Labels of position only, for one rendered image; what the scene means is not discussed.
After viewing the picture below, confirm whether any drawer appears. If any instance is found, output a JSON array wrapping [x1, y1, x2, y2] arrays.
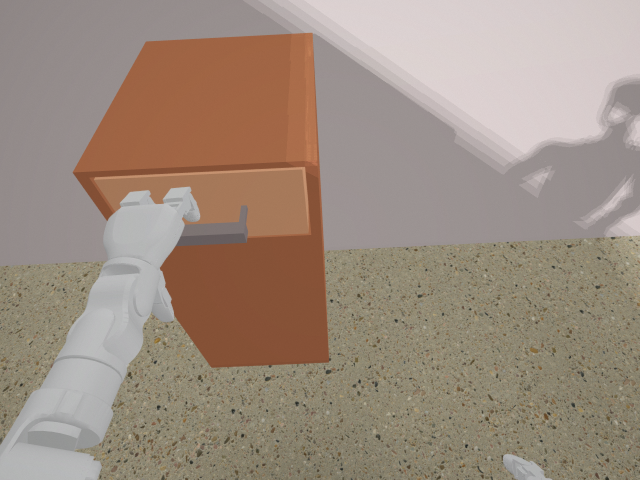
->
[[94, 167, 309, 236]]

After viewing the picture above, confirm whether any robot left upper arm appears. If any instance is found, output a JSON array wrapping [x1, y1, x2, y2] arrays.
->
[[0, 442, 102, 480]]

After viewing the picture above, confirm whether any cabinet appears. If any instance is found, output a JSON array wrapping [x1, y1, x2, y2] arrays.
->
[[73, 33, 329, 368]]

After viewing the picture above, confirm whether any right robot hand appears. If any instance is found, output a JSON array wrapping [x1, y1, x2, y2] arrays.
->
[[503, 454, 552, 480]]

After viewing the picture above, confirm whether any left robot hand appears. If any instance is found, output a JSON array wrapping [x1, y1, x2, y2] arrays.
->
[[103, 187, 200, 322]]

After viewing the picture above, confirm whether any handle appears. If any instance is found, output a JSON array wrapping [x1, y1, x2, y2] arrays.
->
[[176, 205, 248, 246]]

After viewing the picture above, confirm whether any robot left forearm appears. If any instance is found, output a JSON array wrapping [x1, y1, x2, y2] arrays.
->
[[0, 257, 160, 465]]

